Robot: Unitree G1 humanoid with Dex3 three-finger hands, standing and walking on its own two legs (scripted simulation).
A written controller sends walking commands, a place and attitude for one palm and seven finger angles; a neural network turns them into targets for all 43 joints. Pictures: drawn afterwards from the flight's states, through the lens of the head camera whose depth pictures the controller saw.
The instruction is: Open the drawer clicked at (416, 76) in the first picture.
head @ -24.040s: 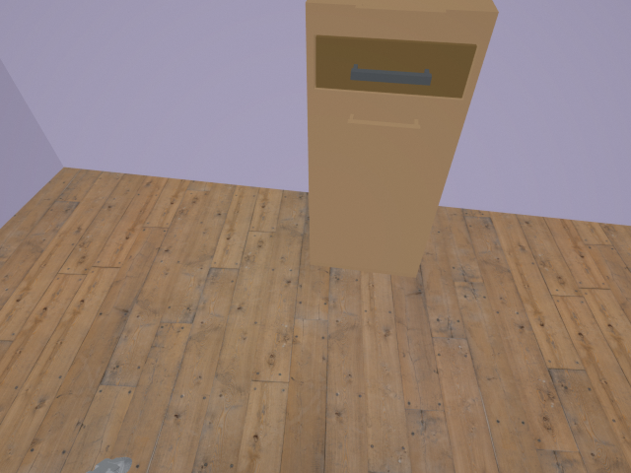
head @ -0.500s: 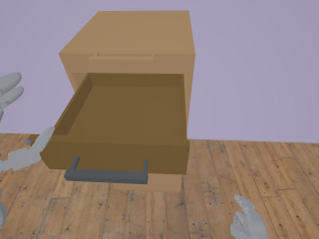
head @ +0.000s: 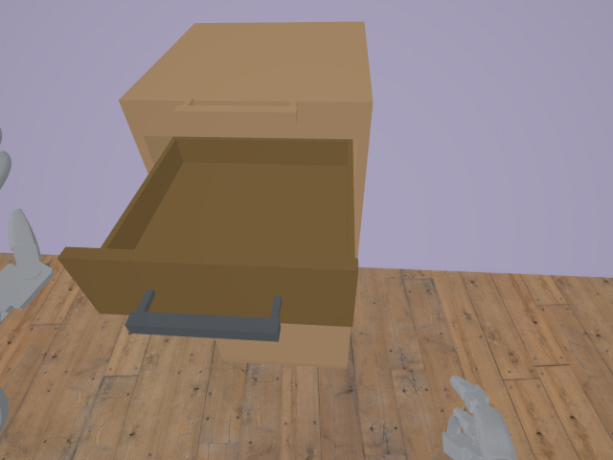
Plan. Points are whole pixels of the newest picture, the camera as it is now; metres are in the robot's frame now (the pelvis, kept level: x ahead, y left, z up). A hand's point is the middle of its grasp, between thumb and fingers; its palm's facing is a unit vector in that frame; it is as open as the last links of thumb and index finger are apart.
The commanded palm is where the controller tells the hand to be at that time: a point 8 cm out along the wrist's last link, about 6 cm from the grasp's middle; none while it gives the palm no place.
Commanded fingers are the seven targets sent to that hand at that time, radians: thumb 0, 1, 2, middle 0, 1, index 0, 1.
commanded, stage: step back with the hand held close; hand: left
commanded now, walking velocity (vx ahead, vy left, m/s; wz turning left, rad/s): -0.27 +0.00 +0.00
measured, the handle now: (207, 312) +0.28 +0.17 +0.06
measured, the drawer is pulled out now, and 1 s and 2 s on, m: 0.30 0.30 0.30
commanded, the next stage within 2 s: stop stepping back and stand still in 0.98 s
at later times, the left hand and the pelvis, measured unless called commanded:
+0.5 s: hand out of the picture +0.12 +0.26 +0.24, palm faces +0.48 -0.70 -0.52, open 7.4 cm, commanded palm +0.06 +0.30 +0.25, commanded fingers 0.00 0.90 0.90 -0.20 -0.30 -0.20 -0.30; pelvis -0.07 +0.02 -0.01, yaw +0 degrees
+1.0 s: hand out of the picture +0.02 +0.24 +0.24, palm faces +0.51 -0.74 -0.44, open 7.4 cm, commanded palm -0.04 +0.29 +0.25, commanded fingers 0.00 0.90 0.90 -0.20 -0.30 -0.20 -0.30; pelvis -0.18 +0.01 -0.03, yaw -1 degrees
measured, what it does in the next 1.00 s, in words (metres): walks backwards: right foot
